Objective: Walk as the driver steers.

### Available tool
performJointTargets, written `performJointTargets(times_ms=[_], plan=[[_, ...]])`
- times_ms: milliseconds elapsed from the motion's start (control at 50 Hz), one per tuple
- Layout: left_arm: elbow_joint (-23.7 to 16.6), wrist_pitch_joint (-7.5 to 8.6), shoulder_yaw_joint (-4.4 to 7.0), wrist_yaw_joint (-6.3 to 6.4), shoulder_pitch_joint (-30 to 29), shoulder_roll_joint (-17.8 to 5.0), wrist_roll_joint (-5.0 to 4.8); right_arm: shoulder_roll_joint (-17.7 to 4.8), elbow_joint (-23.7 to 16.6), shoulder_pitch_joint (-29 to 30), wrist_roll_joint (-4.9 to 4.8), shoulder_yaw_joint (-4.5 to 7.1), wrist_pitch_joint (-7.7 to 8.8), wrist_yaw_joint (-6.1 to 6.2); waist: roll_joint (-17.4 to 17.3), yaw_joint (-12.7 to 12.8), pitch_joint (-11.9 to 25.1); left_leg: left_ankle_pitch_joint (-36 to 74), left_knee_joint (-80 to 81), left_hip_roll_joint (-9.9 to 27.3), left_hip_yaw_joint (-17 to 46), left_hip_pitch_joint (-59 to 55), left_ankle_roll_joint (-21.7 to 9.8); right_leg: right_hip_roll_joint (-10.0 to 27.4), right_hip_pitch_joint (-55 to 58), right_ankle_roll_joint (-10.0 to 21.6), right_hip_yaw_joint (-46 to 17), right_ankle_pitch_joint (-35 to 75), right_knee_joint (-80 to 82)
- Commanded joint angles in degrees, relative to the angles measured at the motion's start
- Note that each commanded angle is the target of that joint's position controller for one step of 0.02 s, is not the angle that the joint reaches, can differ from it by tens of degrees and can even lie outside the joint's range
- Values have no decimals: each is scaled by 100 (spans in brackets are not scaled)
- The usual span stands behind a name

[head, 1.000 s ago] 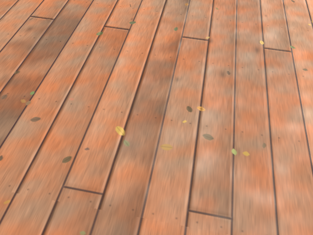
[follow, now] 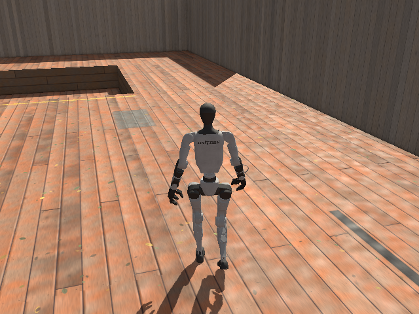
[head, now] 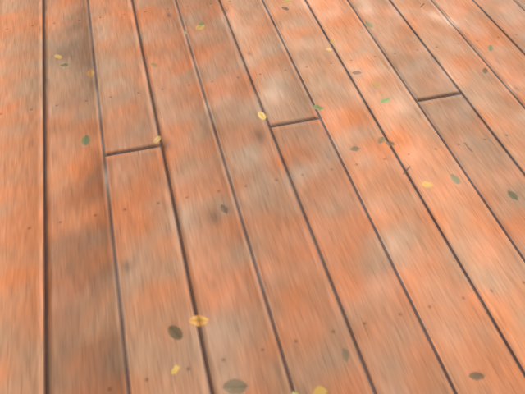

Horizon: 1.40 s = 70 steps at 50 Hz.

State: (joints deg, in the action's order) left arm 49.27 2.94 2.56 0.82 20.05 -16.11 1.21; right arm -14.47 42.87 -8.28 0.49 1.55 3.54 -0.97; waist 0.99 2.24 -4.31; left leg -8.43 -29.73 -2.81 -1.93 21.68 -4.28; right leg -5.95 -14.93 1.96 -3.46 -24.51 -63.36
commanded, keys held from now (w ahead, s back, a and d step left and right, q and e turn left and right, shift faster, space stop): q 0.90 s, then no key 0.10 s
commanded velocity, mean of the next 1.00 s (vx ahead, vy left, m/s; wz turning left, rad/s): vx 0.06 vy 0.00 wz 0.49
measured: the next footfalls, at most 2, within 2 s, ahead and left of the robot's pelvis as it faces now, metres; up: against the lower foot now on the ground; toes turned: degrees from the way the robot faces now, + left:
right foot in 0.46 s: +0.16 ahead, -0.10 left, +0.00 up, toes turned +21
left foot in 0.94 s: +0.03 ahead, +0.08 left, +0.00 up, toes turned +33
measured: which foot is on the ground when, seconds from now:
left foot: down 0.00-0.46, up 0.48-0.92, down 0.94-1.00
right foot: up 0.00-0.44, down 0.46-0.94, up 0.96-1.00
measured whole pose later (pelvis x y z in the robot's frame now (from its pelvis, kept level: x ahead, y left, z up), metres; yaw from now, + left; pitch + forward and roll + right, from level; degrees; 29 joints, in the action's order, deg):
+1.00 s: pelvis +0.05 -0.01 +0.00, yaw +34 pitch -1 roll +0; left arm 44.2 -2.9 3.3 1.2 13.2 -18.0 1.2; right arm -16.1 41.5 -9.0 0.8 2.6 -3.0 -1.4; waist 2.8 1.4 -4.4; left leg -17.2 -31.5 -2.9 -0.8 13.5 -3.6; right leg 3.6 -20.4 -0.9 5.0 -27.9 -47.3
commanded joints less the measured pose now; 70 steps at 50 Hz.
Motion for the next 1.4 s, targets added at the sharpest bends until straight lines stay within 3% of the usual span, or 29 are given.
performJointTargets(times_ms=[20,120,240,300,360,400,440,460,480,500,520,540,560,580,620,720,840,900,920,940,960,980,1000,1020,1060,1100,1140,1260,1400], plan=[[-438,-54,87,-32,29,-519,116,-584,-14,-634,-106,174,-15,24,-395,-142,654,4471,1012,1573,1803,-1726,-1094,596,-1474,-169,-60,191,-496],[-501,-294,22,-22,-28,-338,78,-924,117,-773,-23,302,-85,26,-482,22,942,4435,1091,1209,1481,-1150,-1020,531,-1122,-417,147,489,204],[-751,-458,10,61,-963,-379,38,-1010,122,-1062,12,404,-330,90,-666,-275,763,1661,1245,1055,2118,-974,-822,576,-1372,-464,42,768,1052],[-845,-450,-7,108,-1275,-382,-8,-1053,101,-1137,53,459,-429,115,-752,-406,611,951,1171,1040,2518,-1042,-820,484,-1374,-439,-29,571,1488],[-912,-372,-35,160,-1342,-384,-90,-1092,66,-1101,91,505,-512,123,-830,-453,597,1348,936,1040,2877,-1162,-822,330,-1090,-353,-68,251,2026],[-903,-305,-45,190,-1147,-400,-146,-1107,28,-952,80,522,-553,119,-888,-361,631,1775,773,999,3115,-1196,-722,231,-662,-255,-93,163,2655],[-796,-209,-40,238,-655,-419,-131,-1059,-52,-612,-11,511,-586,130,-789,-34,617,1359,476,689,3082,-809,-331,304,331,-148,-112,939,4171],[-795,-162,29,292,-591,-728,-50,-817,-127,-655,-58,445,-572,136,-262,-111,678,202,-36,320,2720,-323,-9,1047,916,17,-744,1077,4812],[-991,-197,108,326,-996,-1252,4,-348,-211,-1118,-99,339,-545,135,1120,-513,747,-1988,-1233,-552,1468,545,336,2581,1442,534,-2259,2252,5037],[-981,-274,145,272,-944,-1245,6,-969,-112,-1105,59,491,-578,191,847,-339,713,-2797,-2395,-629,781,760,421,3003,856,1212,-2446,3318,4787],[-989,-292,64,232,-883,-903,-24,-1108,-68,-1042,113,545,-600,186,477,-397,641,-2574,-3020,-349,822,662,465,2834,704,1335,-2103,3728,4698],[-1019,-294,-9,206,-1127,-614,-49,-1069,26,-1017,115,558,-642,156,286,-495,425,-2202,-3327,-219,815,643,519,2403,532,1153,-1442,3701,4654],[-1087,-304,-36,202,-1303,-532,-19,-1016,72,-1042,100,555,-701,112,422,-551,391,-1907,-3542,-206,735,671,586,2031,556,933,-933,3674,4611],[-1109,-303,-30,226,-1312,-555,4,-974,78,-1056,83,539,-746,48,700,-535,427,-1740,-3709,-202,655,763,660,1853,685,852,-627,3946,4541],[-1062,-299,-1,211,-1066,-598,29,-911,22,-864,19,497,-783,-34,752,-381,519,-1596,-3666,-193,535,856,778,1761,954,857,-320,4300,4433],[-907,-281,122,173,-601,-780,32,-783,-194,-326,8,403,-845,-112,816,-89,577,-1672,-2799,28,362,896,826,2089,1449,1040,-240,4019,4388],[-874,-301,236,36,-692,-997,71,-683,-397,-90,-56,302,-837,-160,983,-60,635,-1814,-1395,140,-102,-202,543,2242,937,961,163,3719,4176],[-844,-362,290,8,-782,-1099,-3,-658,-397,-298,-45,290,-766,-150,874,-254,688,-1225,-150,68,-262,-884,336,2243,702,690,386,3360,3672],[-783,-386,286,4,-693,-1056,-36,-693,-339,-449,23,289,-701,-100,573,-365,701,-541,707,38,-97,-1434,249,2111,301,398,568,2844,3259],[-771,-420,226,-27,-433,-796,-8,-1089,-334,-573,125,364,-608,-25,-605,-369,713,-275,1516,904,1243,-2078,79,1672,-566,-6,1017,1511,2115],[-1185,-474,74,10,-658,-318,0,-1958,-448,-616,73,544,-565,-10,-1946,-344,493,2106,1451,2518,3166,-2017,-745,601,-1878,-341,1181,-1116,1288],[-1122,-566,118,95,-967,-609,36,-1657,-308,-1016,32,528,-553,32,-1109,-712,679,2384,1238,2498,2763,-1823,-1196,822,-1645,-334,401,-1151,504],[-1029,-610,142,68,-894,-619,-57,-1269,-296,-696,26,384,-553,65,-896,-441,474,2226,1240,2124,2222,-1599,-1157,856,-1580,-291,261,-750,296],[-888,-597,158,28,-768,-643,-107,-985,-336,-228,31,287,-569,94,-789,-219,277,1874,1323,1715,1781,-1400,-904,918,-1455,-269,195,-269,435],[-707,-558,214,-78,-520,-802,86,-827,-280,-223,3,224,-542,138,-1015,-207,487,462,1634,1271,1582,-1719,-723,874,-1420,-286,356,302,443],[-607,-549,202,-203,-516,-725,116,-748,-119,-490,14,175,-484,110,-868,-284,442,-1008,2035,1277,1725,-1966,-701,858,-1628,-296,405,592,553],[-561,-516,199,-278,-678,-665,78,-827,45,-710,53,182,-379,106,-785,-372,142,-1442,2311,1389,1803,-2120,-676,857,-1916,-287,376,788,788],[-435,-358,238,-293,-811,-563,36,-911,396,-1105,108,211,-90,199,-560,-459,-150,-1562,2595,1741,1540,-2498,-697,652,-2600,-168,-228,1040,967],[-566,-276,192,-366,-1235,-360,91,-778,679,-1340,102,202,96,211,-424,-528,-341,-856,2615,1877,786,-2538,-751,836,-3001,-216,-15,1421,1264]])
Keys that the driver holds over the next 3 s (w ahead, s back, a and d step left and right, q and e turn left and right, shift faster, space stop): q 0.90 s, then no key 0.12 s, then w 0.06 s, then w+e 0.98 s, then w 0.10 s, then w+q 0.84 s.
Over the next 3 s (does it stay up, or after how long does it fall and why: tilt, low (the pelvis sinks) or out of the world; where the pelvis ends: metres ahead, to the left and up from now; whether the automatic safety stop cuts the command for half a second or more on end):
stays up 0.96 0.14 0.02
